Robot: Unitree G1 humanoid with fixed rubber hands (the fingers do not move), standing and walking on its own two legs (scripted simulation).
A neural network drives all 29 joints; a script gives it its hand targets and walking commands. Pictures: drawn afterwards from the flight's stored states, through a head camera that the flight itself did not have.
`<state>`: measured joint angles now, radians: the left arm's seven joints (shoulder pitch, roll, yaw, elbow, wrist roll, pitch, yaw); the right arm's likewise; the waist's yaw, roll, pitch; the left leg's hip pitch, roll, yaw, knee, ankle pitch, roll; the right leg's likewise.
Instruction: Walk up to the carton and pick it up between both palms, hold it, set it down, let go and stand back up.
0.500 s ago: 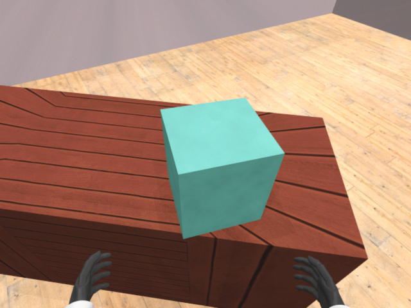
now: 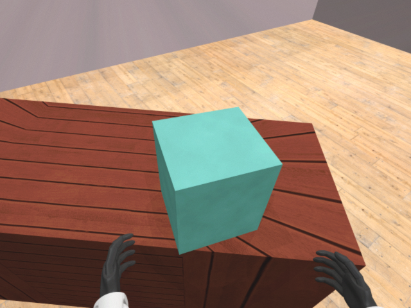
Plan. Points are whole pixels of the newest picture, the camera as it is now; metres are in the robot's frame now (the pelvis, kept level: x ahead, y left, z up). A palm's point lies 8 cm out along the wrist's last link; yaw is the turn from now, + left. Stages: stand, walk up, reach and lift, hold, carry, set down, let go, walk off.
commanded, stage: reach and lift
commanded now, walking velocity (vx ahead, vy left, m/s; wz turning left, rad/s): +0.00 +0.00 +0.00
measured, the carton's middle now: (209, 180) +0.42 +0.04 +0.01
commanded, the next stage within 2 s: none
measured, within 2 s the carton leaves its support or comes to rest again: neither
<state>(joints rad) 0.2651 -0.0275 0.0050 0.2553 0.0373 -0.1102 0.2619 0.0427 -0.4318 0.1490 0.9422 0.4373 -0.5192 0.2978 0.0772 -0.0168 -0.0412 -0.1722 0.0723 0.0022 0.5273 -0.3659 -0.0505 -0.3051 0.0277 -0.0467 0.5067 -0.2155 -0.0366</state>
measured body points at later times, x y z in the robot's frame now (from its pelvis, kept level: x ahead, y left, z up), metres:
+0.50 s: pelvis -0.02 -0.01 +0.00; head +0.00 +0.00 +0.45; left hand +0.23 +0.20 +0.02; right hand +0.28 -0.24 +0.00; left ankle -0.06 +0.15 -0.73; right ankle +0.03 -0.10 -0.73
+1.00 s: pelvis -0.02 -0.01 +0.01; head +0.02 -0.01 +0.46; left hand +0.28 +0.21 +0.07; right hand +0.35 -0.22 +0.06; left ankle -0.06 +0.15 -0.73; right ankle +0.03 -0.10 -0.73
